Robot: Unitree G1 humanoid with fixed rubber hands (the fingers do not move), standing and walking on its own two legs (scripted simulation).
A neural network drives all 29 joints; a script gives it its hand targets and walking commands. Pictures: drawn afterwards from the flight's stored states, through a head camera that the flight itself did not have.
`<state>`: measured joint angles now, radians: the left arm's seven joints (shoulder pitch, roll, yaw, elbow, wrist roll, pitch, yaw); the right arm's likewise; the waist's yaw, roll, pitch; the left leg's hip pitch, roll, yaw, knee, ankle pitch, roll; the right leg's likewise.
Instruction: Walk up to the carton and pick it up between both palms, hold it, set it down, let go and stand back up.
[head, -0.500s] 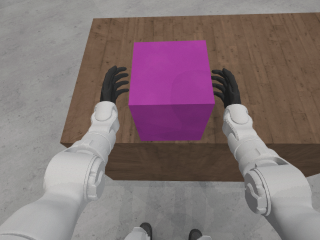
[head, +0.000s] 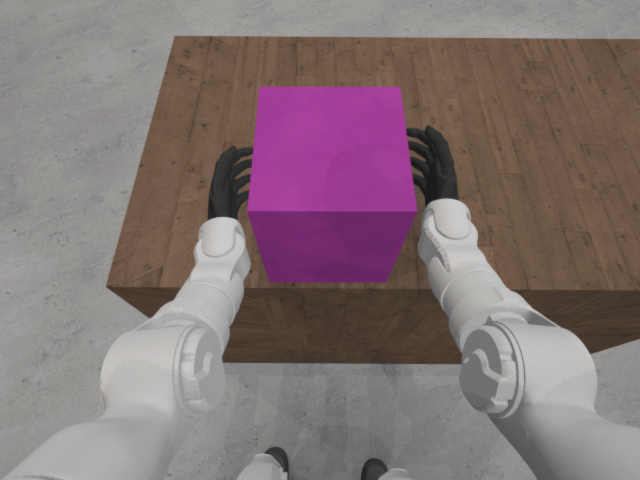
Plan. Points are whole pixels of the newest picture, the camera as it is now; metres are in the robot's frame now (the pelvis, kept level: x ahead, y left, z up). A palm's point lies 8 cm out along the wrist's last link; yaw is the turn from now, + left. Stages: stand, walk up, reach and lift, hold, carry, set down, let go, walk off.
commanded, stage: reach and lift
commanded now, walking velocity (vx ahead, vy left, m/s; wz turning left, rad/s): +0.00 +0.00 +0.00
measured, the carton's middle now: (328, 193) +0.48 +0.04 +0.00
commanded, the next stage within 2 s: none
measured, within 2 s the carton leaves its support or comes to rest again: neither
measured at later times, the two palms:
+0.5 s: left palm (225, 222) +0.42 +0.16 +0.01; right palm (437, 209) +0.44 -0.10 +0.03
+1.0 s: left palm (225, 221) +0.42 +0.16 +0.01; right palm (436, 210) +0.44 -0.10 +0.03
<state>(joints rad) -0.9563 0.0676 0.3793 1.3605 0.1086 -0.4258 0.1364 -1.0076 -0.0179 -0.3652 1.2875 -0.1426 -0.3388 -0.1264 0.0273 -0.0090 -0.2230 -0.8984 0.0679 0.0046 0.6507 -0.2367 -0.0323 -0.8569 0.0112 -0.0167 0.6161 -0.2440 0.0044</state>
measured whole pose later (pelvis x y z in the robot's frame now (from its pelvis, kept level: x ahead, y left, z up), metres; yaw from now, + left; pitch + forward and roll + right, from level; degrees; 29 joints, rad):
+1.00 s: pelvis +0.03 +0.00 +0.03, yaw +1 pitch +21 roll -1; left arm -0.76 -0.09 0.64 1.10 0.47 -0.42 0.11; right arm -0.80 0.15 -0.75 1.09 -0.59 -0.47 -0.09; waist 0.03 -0.03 -0.10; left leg -0.60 0.07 0.05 0.40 -0.16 -0.03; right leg -0.56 0.00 -0.04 0.36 -0.17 0.00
